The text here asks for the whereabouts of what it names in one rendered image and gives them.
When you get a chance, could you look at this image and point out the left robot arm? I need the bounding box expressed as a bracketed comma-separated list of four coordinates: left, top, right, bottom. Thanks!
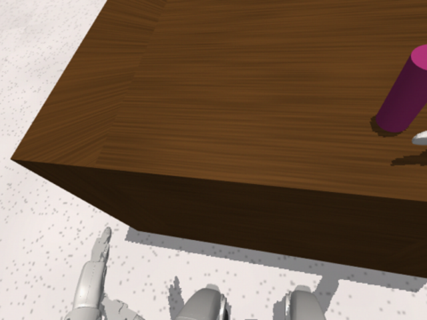
[64, 307, 102, 320]

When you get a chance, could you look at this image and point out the right robot hand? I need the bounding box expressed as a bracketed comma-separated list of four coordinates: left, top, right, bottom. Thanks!
[412, 131, 427, 145]

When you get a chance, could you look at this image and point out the can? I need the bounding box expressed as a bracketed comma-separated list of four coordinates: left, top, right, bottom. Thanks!
[376, 45, 427, 133]

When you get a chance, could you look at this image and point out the left robot hand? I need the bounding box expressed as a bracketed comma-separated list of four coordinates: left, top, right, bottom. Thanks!
[72, 227, 145, 320]

